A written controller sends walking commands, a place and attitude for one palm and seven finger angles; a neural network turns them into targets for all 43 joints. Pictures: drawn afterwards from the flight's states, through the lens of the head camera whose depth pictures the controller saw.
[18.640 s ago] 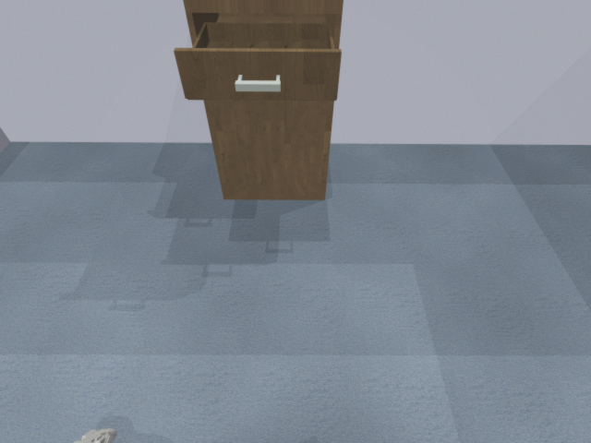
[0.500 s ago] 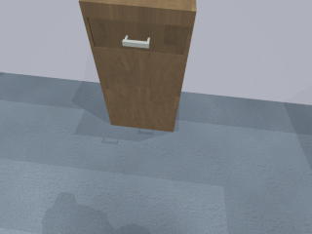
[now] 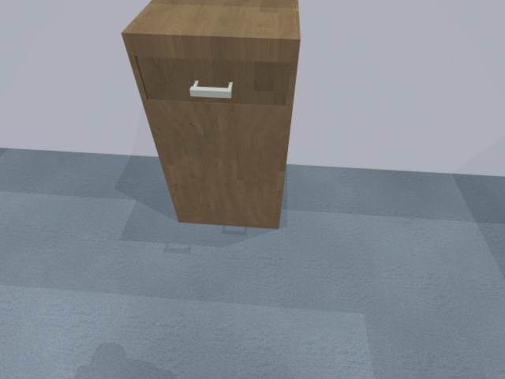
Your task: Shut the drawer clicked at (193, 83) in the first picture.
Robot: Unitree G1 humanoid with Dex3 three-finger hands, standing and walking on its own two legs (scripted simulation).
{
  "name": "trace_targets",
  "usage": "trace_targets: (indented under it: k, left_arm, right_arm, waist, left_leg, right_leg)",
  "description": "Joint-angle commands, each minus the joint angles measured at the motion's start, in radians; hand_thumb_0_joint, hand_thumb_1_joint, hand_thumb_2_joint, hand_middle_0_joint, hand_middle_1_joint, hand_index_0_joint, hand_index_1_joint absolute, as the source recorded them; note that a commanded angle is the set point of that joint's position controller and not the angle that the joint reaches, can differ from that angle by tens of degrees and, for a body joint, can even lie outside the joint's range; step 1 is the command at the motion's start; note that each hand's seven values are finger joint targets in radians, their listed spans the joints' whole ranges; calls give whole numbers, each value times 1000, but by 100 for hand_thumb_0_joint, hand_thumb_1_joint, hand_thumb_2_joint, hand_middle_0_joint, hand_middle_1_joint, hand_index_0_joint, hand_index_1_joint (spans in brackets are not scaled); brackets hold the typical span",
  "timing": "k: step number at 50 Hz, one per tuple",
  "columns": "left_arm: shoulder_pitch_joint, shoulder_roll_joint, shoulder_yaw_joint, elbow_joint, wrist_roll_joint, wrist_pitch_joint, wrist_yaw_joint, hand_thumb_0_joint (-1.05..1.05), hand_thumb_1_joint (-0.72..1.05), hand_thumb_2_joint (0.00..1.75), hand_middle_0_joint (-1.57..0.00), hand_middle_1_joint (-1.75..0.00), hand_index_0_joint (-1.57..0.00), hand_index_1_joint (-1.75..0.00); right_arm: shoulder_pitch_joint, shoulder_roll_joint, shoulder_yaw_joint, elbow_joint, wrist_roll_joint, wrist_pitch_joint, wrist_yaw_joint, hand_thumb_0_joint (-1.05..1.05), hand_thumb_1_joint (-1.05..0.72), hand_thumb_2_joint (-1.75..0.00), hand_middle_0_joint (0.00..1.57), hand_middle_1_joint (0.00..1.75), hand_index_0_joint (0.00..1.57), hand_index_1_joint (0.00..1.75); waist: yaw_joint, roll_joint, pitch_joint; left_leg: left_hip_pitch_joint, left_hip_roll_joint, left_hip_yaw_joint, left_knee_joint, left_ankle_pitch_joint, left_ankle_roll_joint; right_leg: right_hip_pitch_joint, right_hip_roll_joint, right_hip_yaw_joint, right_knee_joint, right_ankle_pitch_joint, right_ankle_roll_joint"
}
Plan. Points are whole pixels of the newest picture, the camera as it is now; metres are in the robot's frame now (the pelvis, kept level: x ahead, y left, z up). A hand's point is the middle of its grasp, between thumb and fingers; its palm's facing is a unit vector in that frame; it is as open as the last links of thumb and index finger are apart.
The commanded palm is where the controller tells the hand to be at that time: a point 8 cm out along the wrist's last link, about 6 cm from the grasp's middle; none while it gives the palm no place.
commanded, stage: let the arm hang, fingers relaxed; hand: left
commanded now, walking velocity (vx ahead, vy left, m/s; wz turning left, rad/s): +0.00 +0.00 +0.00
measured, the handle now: (212, 88) +0.89 +0.17 -0.01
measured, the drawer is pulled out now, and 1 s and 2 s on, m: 0.00 0.00 0.00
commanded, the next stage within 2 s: look to check the result in 0.16 s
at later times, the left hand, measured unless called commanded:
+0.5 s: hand out of the picture +0.00 +0.15 -0.17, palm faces +0.06 -0.98 -0.20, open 7.4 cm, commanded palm none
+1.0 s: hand out of the picture +0.03 +0.15 -0.17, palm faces +0.05 -0.97 -0.22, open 7.4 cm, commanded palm none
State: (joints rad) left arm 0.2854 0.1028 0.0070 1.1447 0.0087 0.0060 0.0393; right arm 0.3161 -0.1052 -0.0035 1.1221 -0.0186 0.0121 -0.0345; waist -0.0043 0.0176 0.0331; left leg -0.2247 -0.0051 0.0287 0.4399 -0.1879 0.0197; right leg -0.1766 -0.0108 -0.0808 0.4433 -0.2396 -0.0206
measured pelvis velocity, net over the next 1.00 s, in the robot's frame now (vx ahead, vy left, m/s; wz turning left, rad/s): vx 0.02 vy -0.03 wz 0.00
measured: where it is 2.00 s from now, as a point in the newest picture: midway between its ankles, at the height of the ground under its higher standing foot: outside the picture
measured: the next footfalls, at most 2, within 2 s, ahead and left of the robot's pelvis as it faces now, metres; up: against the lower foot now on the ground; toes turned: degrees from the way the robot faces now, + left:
none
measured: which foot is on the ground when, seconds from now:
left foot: down 0.00-1.00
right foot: down 0.00-1.00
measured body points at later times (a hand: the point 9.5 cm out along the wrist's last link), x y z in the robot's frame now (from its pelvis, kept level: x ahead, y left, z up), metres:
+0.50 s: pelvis +0.01 -0.01 +0.00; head +0.03 -0.02 +0.45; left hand +0.00 +0.21 -0.16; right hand -0.01 -0.22 -0.17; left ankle +0.03 +0.11 -0.74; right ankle +0.00 -0.11 -0.74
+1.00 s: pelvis +0.02 -0.03 +0.00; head +0.04 -0.04 +0.45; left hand +0.03 +0.20 -0.15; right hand +0.02 -0.25 -0.17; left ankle +0.03 +0.11 -0.74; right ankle +0.00 -0.11 -0.74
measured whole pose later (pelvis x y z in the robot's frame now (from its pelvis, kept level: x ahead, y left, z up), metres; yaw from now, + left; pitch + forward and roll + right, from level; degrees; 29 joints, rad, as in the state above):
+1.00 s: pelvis +0.02 -0.03 +0.00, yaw +0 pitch -2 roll +0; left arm 0.25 0.14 0.02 1.15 0.00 -0.01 0.03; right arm 0.26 -0.16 -0.01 1.14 -0.02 0.01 -0.04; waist 0.00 0.03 0.06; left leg -0.17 0.03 0.01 0.40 -0.20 -0.02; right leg -0.11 0.03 -0.09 0.38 -0.25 -0.06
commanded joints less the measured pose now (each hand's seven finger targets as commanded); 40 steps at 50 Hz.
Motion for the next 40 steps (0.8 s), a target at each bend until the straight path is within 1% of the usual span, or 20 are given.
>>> trace_targets:
  k: [1, 2, 4, 7, 9, 12, 13, 14, 17, 19, 21, 22, 24, 27, 28, 31, 32, 34, 37, 40]
  left_arm:
    - [87, 108, 23, -8, 0, -15, 3, 0, 90, 90, -20, -30, -20, -30]
    - [86, 109, 23, -9, -1, -16, 3, 0, 90, 90, -20, -30, -20, -30]
    - [87, 106, 24, -9, -1, -17, 3, 0, 90, 90, -20, -30, -20, -30]
    - [78, 111, 26, -13, -1, -16, 2, 0, 90, 90, -20, -30, -20, -30]
    - [79, 112, 25, -11, -1, -17, 3, 0, 90, 90, -20, -30, -20, -30]
    - [75, 116, 26, -11, -3, -18, 2, 0, 90, 90, -20, -30, -20, -30]
    - [77, 120, 26, -11, -1, -20, 3, 0, 90, 90, -20, -30, -20, -30]
    - [74, 120, 26, -9, -2, -20, 3, 0, 90, 90, -20, -30, -20, -30]
    - [72, 120, 26, -7, -2, -20, 3, 0, 90, 90, -20, -30, -20, -30]
    - [67, 126, 27, -8, -2, -21, 4, 0, 90, 90, -20, -30, -20, -30]
    - [66, 124, 26, -5, -2, -20, 4, 0, 90, 90, -20, -30, -20, -30]
    - [67, 126, 26, -4, -2, -21, 3, 0, 90, 90, -20, -30, -20, -30]
    - [60, 130, 26, -7, -2, -23, 4, 0, 90, 90, -20, -30, -20, -30]
    - [55, 135, 28, -8, -3, -25, 3, 0, 90, 90, -20, -30, -20, -30]
    - [55, 139, 29, -10, -1, -25, 4, 0, 90, 90, -20, -30, -20, -30]
    - [47, 139, 27, -9, -2, -24, 3, 0, 90, 90, -20, -30, -20, -30]
    - [42, 141, 28, -10, -2, -23, 3, 0, 90, 90, -20, -30, -20, -30]
    - [41, 147, 28, -12, -1, -25, 3, 0, 90, 90, -20, -30, -20, -30]
    - [37, 147, 27, -13, -3, -26, 2, 0, 90, 90, -20, -30, -20, -30]
    - [30, 156, 30, -16, -2, -28, 2, 0, 90, 90, -20, -30, -20, -30]
  right_arm:
    - [88, -71, -18, -10, 0, -7, -7, 0, -90, -90, 20, 30, 20, 30]
    - [87, -73, -19, -11, 0, -8, -8, 0, -90, -90, 20, 30, 20, 30]
    - [87, -74, -21, -12, 1, -8, -9, 0, -90, -90, 20, 30, 20, 30]
    - [90, -80, -21, -9, 1, -7, -9, 0, -90, -90, 20, 30, 20, 30]
    - [86, -80, -21, -9, 1, -7, -9, 0, -90, -90, 20, 30, 20, 30]
    - [84, -87, -21, -8, 2, -9, -10, 0, -90, -90, 20, 30, 20, 30]
    - [79, -93, -24, -11, 3, -11, -11, 0, -90, -90, 20, 30, 20, 30]
    - [78, -89, -22, -8, 3, -11, -11, 0, -90, -90, 20, 30, 20, 30]
    - [71, -96, -21, -4, 3, -11, -12, 0, -90, -90, 20, 30, 20, 30]
    - [71, -97, -21, -3, 4, -12, -12, 0, -90, -90, 20, 30, 20, 30]
    - [62, -99, -21, -1, 3, -11, -12, 0, -90, -90, 20, 30, 20, 30]
    - [60, -101, -20, -1, 3, -11, -12, 0, -90, -90, 20, 30, 20, 30]
    - [57, -103, -21, -2, 4, -10, -12, 0, -90, -90, 20, 30, 20, 30]
    - [49, -111, -19, -1, 4, -14, -13, 0, -90, -90, 20, 30, 20, 30]
    - [44, -114, -21, -3, 5, -14, -13, 0, -90, -90, 20, 30, 20, 30]
    - [35, -114, -19, -1, 3, -12, -13, 0, -90, -90, 20, 30, 20, 30]
    - [34, -115, -19, -1, 3, -12, -13, 0, -90, -90, 20, 30, 20, 30]
    - [31, -115, -19, 0, 4, -12, -12, 0, -90, -90, 20, 30, 20, 30]
    - [22, -124, -19, 0, 2, -10, -12, 0, -90, -90, 20, 30, 20, 30]
    - [19, -130, -21, -1, 2, -10, -12, 0, -90, -90, 20, 30, 20, 30]
  waist:
    - [-1, 14, 85]
    - [-1, 20, 77]
    - [0, 0, 73]
    - [-3, 4, 78]
    - [-3, -11, 69]
    - [-2, -1, 58]
    - [-2, 5, 47]
    - [-2, -7, 43]
    - [-2, -9, 53]
    - [-3, -13, 46]
    - [-2, -13, 60]
    - [-2, -3, 52]
    - [-4, -22, 49]
    - [-3, -1, 31]
    - [-1, -13, 31]
    - [-3, 0, 52]
    - [-3, -7, 54]
    - [-3, -22, 44]
    - [-3, -11, 56]
    - [-4, -22, 46]
  left_leg:
    - [-27, 89, -90, -99, -12, 22]
    - [-22, 89, -91, -99, -4, 22]
    - [-15, 90, -92, -94, 0, 22]
    - [-14, 90, -88, -94, -2, 20]
    - [-1, 90, -86, -87, 9, 19]
    - [9, 93, -86, -86, 36, 19]
    - [20, 96, -84, -80, 67, 20]
    - [24, 97, -85, -81, 74, 20]
    - [24, 99, -82, -85, 71, 18]
    - [28, 100, -82, -81, 93, 18]
    - [32, 99, -81, -85, 85, 17]
    - [37, 100, -80, -85, 87, 18]
    - [39, 100, -76, -79, 97, 15]
    - [48, 104, -76, -82, 128, 15]
    - [51, 104, -77, -78, 139, 14]
    - [48, 103, -76, -85, 117, 12]
    - [45, 104, -77, -87, 113, 11]
    - [54, 103, -74, -81, 127, 11]
    - [56, 101, -72, -84, 106, 7]
    - [59, 103, -68, -79, 119, 6]
  right_leg:
    - [-63, -89, 92, -125, -45, -37]
    - [-56, -90, 92, -123, -35, -38]
    - [-56, -90, 92, -126, -36, -38]
    - [-57, -90, 95, -132, -42, -39]
    - [-58, -92, 95, -133, -40, -39]
    - [-44, -92, 91, -128, -14, -39]
    - [-38, -91, 92, -125, 13, -38]
    - [-31, -93, 87, -123, 23, -37]
    - [-33, -92, 91, -128, 22, -37]
    - [-20, -94, 89, -127, 43, -36]
    - [-31, -93, 90, -132, 35, -36]
    - [-25, -95, 93, -135, 38, -36]
    - [-19, -95, 94, -136, 58, -36]
    - [3, -97, 91, -127, 103, -35]
    - [3, -94, 91, -127, 116, -34]
    - [-8, -96, 92, -139, 90, -33]
    - [-4, -97, 92, -142, 86, -34]
    - [5, -99, 92, -143, 115, -33]
    - [-6, -99, 99, -155, 93, -34]
    - [7, -101, 99, -156, 125, -33]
